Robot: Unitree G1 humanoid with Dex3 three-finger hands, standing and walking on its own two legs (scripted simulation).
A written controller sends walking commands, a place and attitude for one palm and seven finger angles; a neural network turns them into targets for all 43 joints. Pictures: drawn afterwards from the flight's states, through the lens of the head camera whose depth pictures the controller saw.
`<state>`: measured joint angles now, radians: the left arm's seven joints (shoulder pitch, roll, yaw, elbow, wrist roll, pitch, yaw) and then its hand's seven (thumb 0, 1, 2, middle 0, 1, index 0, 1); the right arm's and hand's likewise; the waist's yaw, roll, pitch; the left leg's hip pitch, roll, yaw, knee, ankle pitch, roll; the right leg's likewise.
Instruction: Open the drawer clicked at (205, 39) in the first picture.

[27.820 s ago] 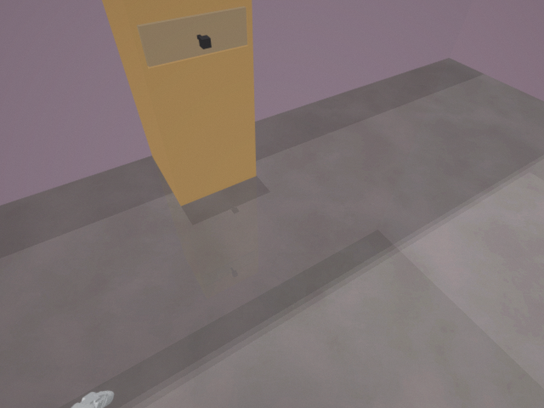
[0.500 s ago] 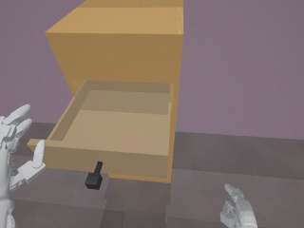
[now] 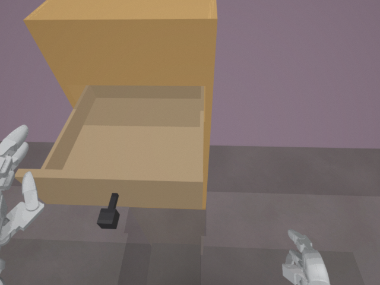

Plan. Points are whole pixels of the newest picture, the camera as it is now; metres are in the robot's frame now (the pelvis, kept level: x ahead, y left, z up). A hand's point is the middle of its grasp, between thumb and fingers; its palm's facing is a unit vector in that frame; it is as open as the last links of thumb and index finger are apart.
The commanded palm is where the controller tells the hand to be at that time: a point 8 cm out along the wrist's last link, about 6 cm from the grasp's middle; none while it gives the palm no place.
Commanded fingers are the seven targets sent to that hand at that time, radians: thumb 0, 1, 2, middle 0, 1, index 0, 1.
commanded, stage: step back with the hand held close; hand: left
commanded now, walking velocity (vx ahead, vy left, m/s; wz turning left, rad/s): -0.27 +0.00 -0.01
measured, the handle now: (111, 210) +0.26 +0.19 +0.01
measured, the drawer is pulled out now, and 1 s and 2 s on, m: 0.30 0.30 0.30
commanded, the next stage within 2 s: stop stepping back and stand still in 1.06 s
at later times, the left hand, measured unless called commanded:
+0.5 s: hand out of the picture +0.12 +0.25 +0.18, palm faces +0.40 -0.82 -0.41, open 7.4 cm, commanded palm +0.06 +0.30 +0.19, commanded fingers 0.00 0.90 0.90 -0.20 -0.30 -0.20 -0.30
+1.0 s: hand out of the picture +0.04 +0.21 +0.18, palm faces +0.23 -0.83 -0.50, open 7.4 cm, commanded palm -0.03 +0.27 +0.19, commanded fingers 0.00 0.90 0.90 -0.20 -0.30 -0.20 -0.30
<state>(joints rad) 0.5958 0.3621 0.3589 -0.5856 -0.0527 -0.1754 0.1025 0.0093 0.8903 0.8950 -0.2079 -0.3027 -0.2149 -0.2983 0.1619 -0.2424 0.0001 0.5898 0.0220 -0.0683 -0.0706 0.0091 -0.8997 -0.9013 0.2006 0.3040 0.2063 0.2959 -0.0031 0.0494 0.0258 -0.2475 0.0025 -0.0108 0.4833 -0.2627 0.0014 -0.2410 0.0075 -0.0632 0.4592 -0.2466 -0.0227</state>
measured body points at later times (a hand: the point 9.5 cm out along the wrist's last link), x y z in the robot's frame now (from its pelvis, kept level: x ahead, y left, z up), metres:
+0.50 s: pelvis -0.07 +0.02 -0.01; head -0.05 +0.03 +0.44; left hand +0.09 +0.29 +0.20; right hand +0.12 -0.21 -0.08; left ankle -0.01 +0.12 -0.73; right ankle +0.00 -0.10 -0.74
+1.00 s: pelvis -0.16 -0.01 +0.00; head -0.13 +0.02 +0.44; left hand +0.02 +0.26 +0.21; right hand +0.01 -0.24 -0.08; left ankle -0.13 +0.10 -0.70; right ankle -0.21 -0.12 -0.74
